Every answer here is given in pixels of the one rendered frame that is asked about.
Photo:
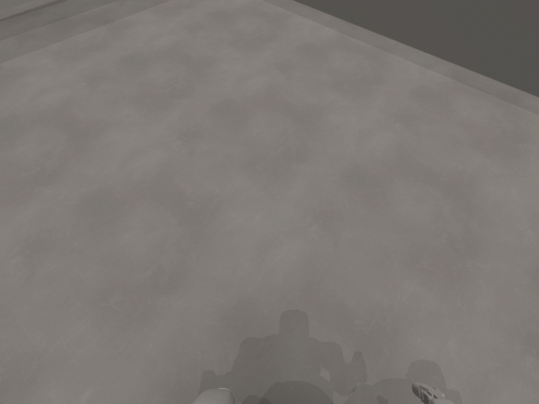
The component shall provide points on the robot right hand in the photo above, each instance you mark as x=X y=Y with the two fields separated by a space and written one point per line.
x=429 y=395

